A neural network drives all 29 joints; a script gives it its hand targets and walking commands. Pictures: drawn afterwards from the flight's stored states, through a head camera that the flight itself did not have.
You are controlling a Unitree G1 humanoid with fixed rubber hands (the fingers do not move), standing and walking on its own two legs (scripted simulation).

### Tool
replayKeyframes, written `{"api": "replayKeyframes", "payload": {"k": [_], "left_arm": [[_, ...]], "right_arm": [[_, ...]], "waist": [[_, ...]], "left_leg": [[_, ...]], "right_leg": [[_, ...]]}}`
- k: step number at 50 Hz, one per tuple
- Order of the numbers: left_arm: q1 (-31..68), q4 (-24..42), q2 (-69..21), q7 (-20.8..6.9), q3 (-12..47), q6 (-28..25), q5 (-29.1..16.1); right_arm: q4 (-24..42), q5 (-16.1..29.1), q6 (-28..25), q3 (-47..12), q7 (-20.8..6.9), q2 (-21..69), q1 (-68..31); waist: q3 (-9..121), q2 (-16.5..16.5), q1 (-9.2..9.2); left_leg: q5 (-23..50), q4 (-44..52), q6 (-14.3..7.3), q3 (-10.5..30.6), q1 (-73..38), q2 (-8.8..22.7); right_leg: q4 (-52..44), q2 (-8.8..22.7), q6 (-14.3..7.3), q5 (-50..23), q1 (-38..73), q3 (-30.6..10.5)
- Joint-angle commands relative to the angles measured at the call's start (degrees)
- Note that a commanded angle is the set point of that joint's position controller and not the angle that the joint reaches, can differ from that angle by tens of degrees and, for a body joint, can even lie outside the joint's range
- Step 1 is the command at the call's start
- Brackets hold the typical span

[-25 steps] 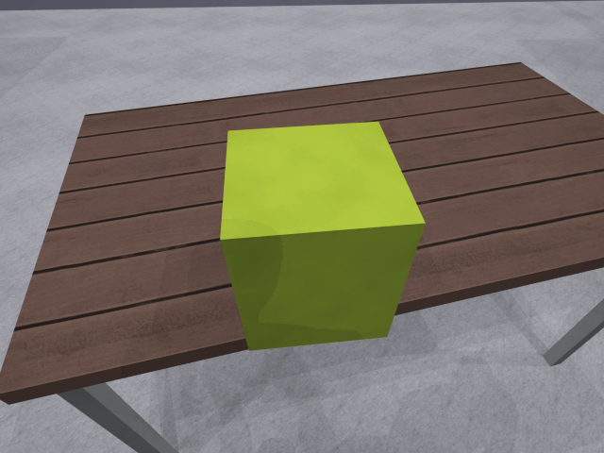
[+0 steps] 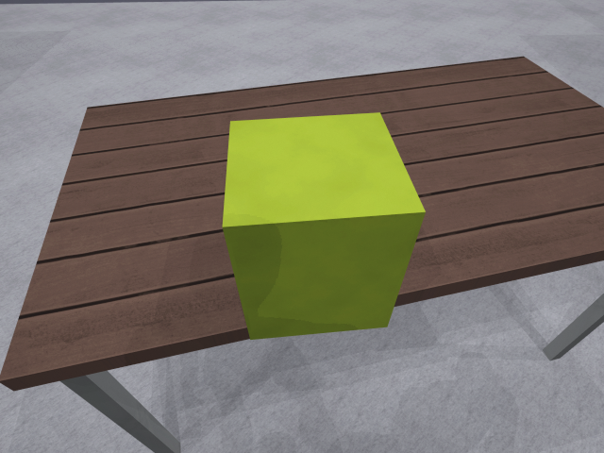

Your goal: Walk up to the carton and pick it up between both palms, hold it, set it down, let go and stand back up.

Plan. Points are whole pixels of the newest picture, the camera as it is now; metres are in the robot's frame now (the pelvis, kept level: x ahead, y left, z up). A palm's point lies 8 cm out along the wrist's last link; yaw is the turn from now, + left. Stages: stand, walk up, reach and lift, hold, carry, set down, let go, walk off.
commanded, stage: stand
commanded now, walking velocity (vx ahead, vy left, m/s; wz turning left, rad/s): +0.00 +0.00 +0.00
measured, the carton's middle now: (313, 229) +0.42 +0.00 +0.08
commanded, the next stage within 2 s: reach and lift in 0.28 s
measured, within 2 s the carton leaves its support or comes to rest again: neither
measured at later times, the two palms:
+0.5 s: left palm (146, 441) +0.20 +0.25 -0.14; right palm (489, 452) +0.18 -0.25 -0.15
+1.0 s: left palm out of the picture +0.15 +0.20 -0.10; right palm out of the picture +0.16 -0.23 -0.11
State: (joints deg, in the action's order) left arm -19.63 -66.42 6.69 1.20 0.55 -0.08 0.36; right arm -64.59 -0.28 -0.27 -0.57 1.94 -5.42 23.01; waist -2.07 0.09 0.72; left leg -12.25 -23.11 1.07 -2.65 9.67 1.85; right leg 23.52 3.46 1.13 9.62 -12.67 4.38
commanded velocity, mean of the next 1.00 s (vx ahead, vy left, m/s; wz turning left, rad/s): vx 0.00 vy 0.00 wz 0.00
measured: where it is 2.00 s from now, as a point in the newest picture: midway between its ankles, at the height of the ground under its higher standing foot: outside the picture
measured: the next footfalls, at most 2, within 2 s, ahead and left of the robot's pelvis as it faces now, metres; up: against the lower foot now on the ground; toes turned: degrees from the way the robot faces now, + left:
none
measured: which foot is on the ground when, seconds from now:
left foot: down 0.00-1.00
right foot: down 0.00-1.00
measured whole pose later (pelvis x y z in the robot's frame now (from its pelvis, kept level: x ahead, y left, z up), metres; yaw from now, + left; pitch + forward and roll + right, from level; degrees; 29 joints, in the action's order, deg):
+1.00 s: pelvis -0.01 -0.01 -0.01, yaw +0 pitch +6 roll +0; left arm -1.8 -35.3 11.8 2.3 3.7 25.0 -9.1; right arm -36.6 8.0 25.3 -1.7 2.9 -12.8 0.3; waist 3.1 -0.8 0.6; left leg -12.4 -28.5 1.6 -0.9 22.2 2.5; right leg 27.5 1.8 0.0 9.3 -24.4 3.3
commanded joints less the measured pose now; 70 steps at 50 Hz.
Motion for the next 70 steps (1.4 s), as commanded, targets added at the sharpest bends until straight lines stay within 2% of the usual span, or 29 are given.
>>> {"api": "replayKeyframes", "payload": {"k": [1,3,6,7,8,11,13,14,15,16,18,20,21,23,24,25,26,27,29,31,34,39,41,45,49,52,59,62,70], "left_arm": [[-5.4,-0.2,2.5,0.4,-0.3,-0.3,-0.2],[-5.6,-0.2,4.7,0.2,-0.7,-0.7,-0.2],[-5.3,0.1,3.6,0.4,-0.6,-0.6,0.0],[-5.1,-0.7,2.2,0.4,-0.1,-0.6,0.1],[-6.0,-0.1,2.4,0.2,-0.1,-0.6,-0.3],[-5.0,0.4,3.9,0.3,-0.5,-0.8,0.0],[-5.9,-0.4,4.8,0.4,-0.8,-0.8,-0.3],[-5.9,-0.4,4.1,0.3,-0.5,-0.7,-0.1],[55.8,35.9,11.2,-1.4,-1.3,3.6,-2.1],[64.3,35.9,13.3,-0.9,-2.7,9.5,-2.6],[59.2,29.4,11.7,-0.3,-3.7,20.7,-3.2],[47.9,20.4,7.3,1.0,-1.1,29.8,-7.6],[40.2,14.9,6.3,1.6,1.1,32.6,-10.4],[30.1,12.1,4.1,0.8,2.9,32.8,-12.7],[29.6,8.8,5.6,-0.3,2.0,32.7,-11.5],[29.8,6.9,7.5,-1.2,2.3,33.9,-11.3],[27.6,3.5,8.1,-1.8,2.9,34.2,-10.9],[29.8,3.0,8.4,-2.3,1.1,33.1,-9.8],[28.2,5.2,9.6,-2.9,-1.5,30.3,-5.2],[31.4,9.7,9.5,-3.2,-2.5,26.5,-3.5],[33.6,17.2,10.9,-2.0,-4.7,20.2,-1.9],[33.3,28.8,8.6,0.1,-2.1,17.5,-5.4],[30.7,31.6,6.9,0.6,1.2,18.7,-8.3],[27.1,37.7,8.5,1.0,3.4,22.9,-10.7],[27.1,42.5,9.5,1.5,1.5,25.4,-9.2],[22.4,40.7,8.0,2.2,0.8,27.3,-6.6],[19.2,44.5,5.2,2.5,-2.1,27.3,-4.4],[17.8,50.8,4.2,3.4,-2.4,25.4,-3.8],[12.4,59.8,2.3,5.3,-0.4,22.0,-5.9]], "right_arm": [[1.0,-0.3,-0.2,0.9,0.0,-4.1,6.1],[0.3,0.0,-0.6,0.5,0.2,-2.8,6.8],[1.1,0.0,-0.9,0.6,0.0,-3.7,5.1],[1.3,0.1,-0.9,0.6,0.0,-3.1,4.8],[1.5,-0.4,-1.0,0.6,0.0,-4.1,4.2],[0.6,-0.1,-1.0,0.4,-0.1,-4.2,6.2],[0.8,-0.2,-0.9,-0.2,0.1,-1.3,6.5],[1.4,-0.3,-0.8,0.2,0.2,-2.8,5.2],[34.1,2.8,4.1,2.1,-1.5,-11.8,-62.0],[30.3,2.9,10.5,5.5,0.1,-11.4,-65.8],[25.0,2.6,21.1,5.1,-0.2,-12.4,-59.4],[20.0,9.3,29.4,-2.2,-0.3,-6.7,-49.7],[16.5,11.4,31.6,-4.1,0.0,-6.5,-45.0],[10.6,14.3,31.5,-5.9,-0.7,-2.3,-35.5],[5.1,14.7,31.5,-5.8,-1.2,-1.9,-33.9],[1.7,14.8,33.0,-5.6,-1.9,-2.7,-32.0],[-0.5,13.1,33.8,-4.7,-1.9,-4.5,-30.2],[1.9,11.9,32.8,-5.3,-2.2,-6.1,-33.0],[6.6,6.5,30.2,-2.4,-2.3,-10.1,-36.2],[11.1,2.5,26.4,0.6,-1.8,-10.8,-39.2],[15.3,0.2,21.0,3.5,0.0,-10.8,-38.5],[28.1,3.1,19.0,2.9,1.2,-10.1,-40.1],[28.1,4.8,20.5,0.7,1.3,-8.3,-33.4],[34.2,8.5,23.8,-0.8,1.4,-8.6,-30.6],[38.0,9.1,26.2,-2.3,0.2,-7.8,-26.5],[36.7,8.1,27.3,-1.6,0.0,-9.2,-24.8],[45.9,4.9,25.4,0.8,-0.2,-8.6,-23.7],[49.5,4.4,23.5,1.8,-0.4,-9.4,-21.6],[55.3,5.7,20.3,2.0,-0.2,-9.3,-16.5]], "waist": [[-4.9,-3.1,-0.26],[-1.8,2.0,-0.5],[-5.1,-1.4,0.28],[-5.6,1.0,-0.68],[-4.0,2.0,0.31],[-3.7,-4.5,-0.19],[-4.0,2.0,-1.19],[-3.7,0.1,0.21],[4.1,-0.5,1.05],[4.6,-2.7,-1.36],[6.5,-3.5,-1.14],[15.9,-3.0,0.66],[24.0,-0.4,0.69],[39.1,0.0,1.41],[43.1,-0.2,2.59],[41.5,-1.0,2.07],[37.4,-1.3,1.05],[31.5,-1.3,1.83],[27.7,-2.0,1.66],[22.3,0.0,-0.8],[18.9,-0.2,-0.4],[20.6,1.0,0.09],[22.1,4.0,-1.61],[24.7,0.2,-1.54],[18.0,0.2,-0.44],[11.8,-2.5,0.25],[8.7,2.5,0.23],[7.9,-0.9,0.54],[10.5,-0.5,-0.59]], "left_leg": [[-5.5,5.8,-1.5,3.8,6.7,3.5],[-2.2,4.8,-1.4,3.4,4.4,3.5],[-1.5,5.3,-1.8,4.2,6.4,3.7],[-2.1,6.2,-1.5,3.7,6.8,3.5],[-0.9,5.3,-1.5,3.6,4.7,3.8],[0.5,5.5,-1.1,2.8,5.0,3.2],[-0.2,4.8,-1.8,3.7,4.0,3.6],[0.3,4.9,-1.8,3.4,3.6,3.3],[-15.4,-2.0,-0.3,-0.7,20.4,-2.3],[-25.5,-3.3,0.2,-2.5,23.0,-2.5],[-31.4,-7.4,-0.7,-2.8,28.2,-0.7],[-15.6,-14.8,-1.8,-2.7,31.4,-0.3],[-7.4,-17.3,-1.3,-1.9,31.3,-0.3],[5.1,-17.0,-0.6,-0.9,26.2,-1.2],[1.1,-13.1,-0.4,-0.8,25.9,-2.1],[-3.2,-9.4,-0.3,-1.2,25.1,-2.5],[0.0,-6.3,0.0,-0.2,24.7,-3.4],[3.8,-4.9,0.4,-0.6,24.8,-4.9],[11.7,-0.1,1.0,-1.3,18.4,-6.5],[17.4,1.2,2.0,-0.9,15.5,-7.2],[21.3,2.4,2.5,-0.4,11.3,-6.3],[15.1,-1.4,0.9,0.1,13.9,-4.3],[11.6,-1.8,0.0,0.0,12.9,-3.8],[9.2,-3.2,-0.6,-0.7,10.9,-3.6],[4.9,-0.5,-1.1,-0.8,11.0,-3.8],[0.2,1.9,-1.2,-0.6,12.1,-3.8],[-3.3,4.5,-1.5,0.1,9.0,-3.8],[-6.9,7.4,-1.5,0.8,9.2,-2.6],[-5.4,6.6,-1.9,0.3,8.0,-2.3]], "right_leg": [[-5.3,2.9,-0.6,4.6,-0.2,-4.3],[-5.2,2.7,0.1,3.2,1.1,-4.1],[-4.9,2.8,-0.4,2.4,0.5,-3.8],[-4.5,2.6,-0.1,2.1,1.1,-3.5],[-5.0,2.7,-0.2,2.5,1.3,-4.3],[-4.4,3.6,-0.4,-0.7,2.8,-5.4],[-5.6,2.8,-0.2,2.3,0.7,-4.2],[-5.3,2.8,-0.1,1.5,0.3,-4.4],[3.7,-4.0,-1.2,15.6,-12.0,-1.8],[5.0,-4.4,-2.4,23.1,-11.4,-0.8],[10.7,-3.0,-2.5,25.6,-13.3,-0.2],[16.6,-1.6,-3.1,11.2,-18.2,-0.4],[18.7,-1.7,-2.8,2.6,-17.5,-1.0],[20.6,-2.4,-1.2,-11.4,-8.0,-2.6],[18.4,-3.4,0.1,-8.4,-3.1,-3.4],[15.7,-4.2,0.8,-4.0,-0.4,-3.9],[14.2,-5.1,1.2,-5.5,1.4,-3.8],[12.5,-7.0,1.7,-6.9,1.7,-3.5],[6.5,-8.0,2.7,-11.9,5.2,-3.2],[3.0,-9.2,2.2,-15.7,6.1,-2.6],[0.7,-7.8,1.2,-20.8,5.6,-2.6],[3.7,-6.1,0.1,-17.0,5.6,-2.5],[3.9,-5.6,0.2,-13.9,5.2,-2.1],[3.6,-5.1,-0.8,-12.1,3.9,-2.5],[0.5,-4.2,-0.5,-7.0,2.2,-2.5],[-2.1,-4.5,-1.1,-1.4,3.2,-2.8],[-6.8,-3.9,-1.2,6.0,2.6,-3.6],[-6.0,-4.3,-1.8,7.0,2.9,-2.5],[-5.6,-3.8,-2.3,4.7,3.2,-3.1]]}}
